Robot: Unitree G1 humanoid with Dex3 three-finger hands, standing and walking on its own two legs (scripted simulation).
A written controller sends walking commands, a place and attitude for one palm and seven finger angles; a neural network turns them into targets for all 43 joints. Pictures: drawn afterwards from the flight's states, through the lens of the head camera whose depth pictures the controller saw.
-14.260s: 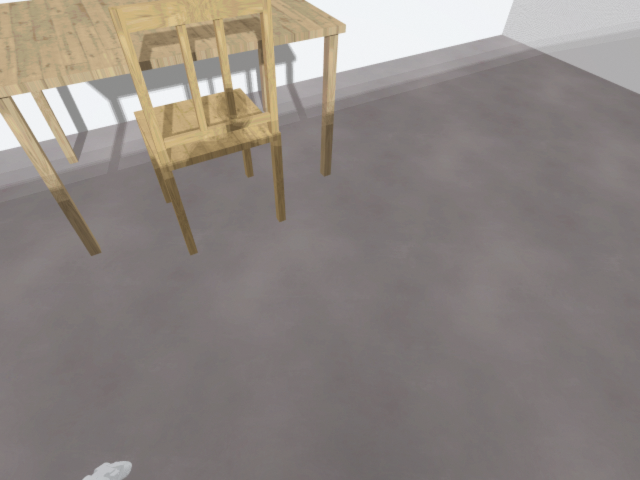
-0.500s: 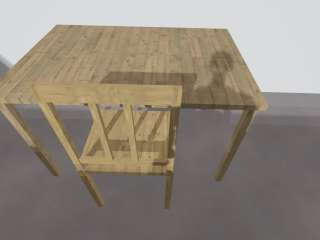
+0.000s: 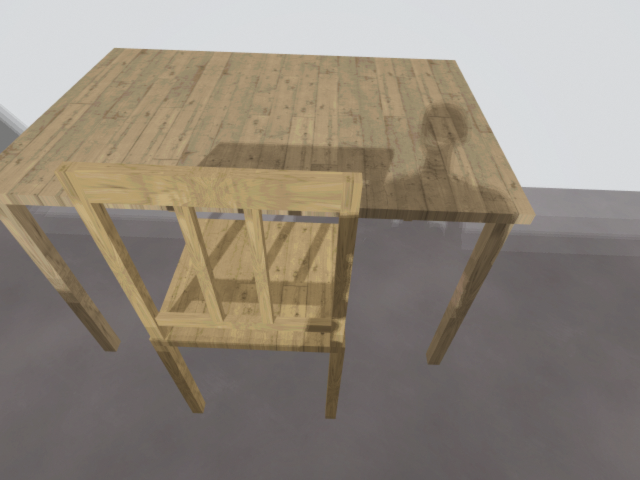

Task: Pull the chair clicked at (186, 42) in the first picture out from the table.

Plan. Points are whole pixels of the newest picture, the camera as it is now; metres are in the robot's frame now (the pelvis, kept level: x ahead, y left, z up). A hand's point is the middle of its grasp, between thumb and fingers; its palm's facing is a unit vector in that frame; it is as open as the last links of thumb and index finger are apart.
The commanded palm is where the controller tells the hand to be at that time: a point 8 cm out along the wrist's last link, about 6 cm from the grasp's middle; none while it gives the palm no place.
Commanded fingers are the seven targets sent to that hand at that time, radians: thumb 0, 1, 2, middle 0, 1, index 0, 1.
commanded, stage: look again from close up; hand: left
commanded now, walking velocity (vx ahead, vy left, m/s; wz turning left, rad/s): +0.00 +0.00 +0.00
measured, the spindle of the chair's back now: (203, 269) +0.47 +0.25 -0.07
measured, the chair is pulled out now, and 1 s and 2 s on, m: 0.00 0.00 0.00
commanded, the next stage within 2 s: raise the hand toward the chair's back in 0.62 s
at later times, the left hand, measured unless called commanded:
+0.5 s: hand out of the picture -0.03 +0.15 -0.18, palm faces +0.08 -0.98 -0.16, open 7.4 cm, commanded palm none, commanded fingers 0.00 0.90 0.90 -0.20 -0.30 -0.20 -0.30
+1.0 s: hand (211, 412) +0.20 +0.15 -0.02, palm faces +0.10 -1.00 +0.00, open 8.1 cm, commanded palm +0.11 +0.22 -0.07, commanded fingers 0.00 0.55 0.75 -0.17 -0.25 -0.17 -0.25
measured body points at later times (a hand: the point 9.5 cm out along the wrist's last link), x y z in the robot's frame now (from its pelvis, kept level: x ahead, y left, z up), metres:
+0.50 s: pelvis +0.00 +0.00 +0.00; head +0.00 +0.00 +0.45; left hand -0.03 +0.21 -0.16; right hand -0.02 -0.20 -0.17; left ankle +0.01 +0.12 -0.74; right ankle +0.00 -0.10 -0.74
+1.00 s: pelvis -0.03 +0.01 -0.03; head -0.01 +0.00 +0.42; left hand +0.19 +0.21 -0.02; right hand +0.12 -0.27 -0.11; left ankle +0.01 +0.12 -0.74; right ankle +0.00 -0.10 -0.74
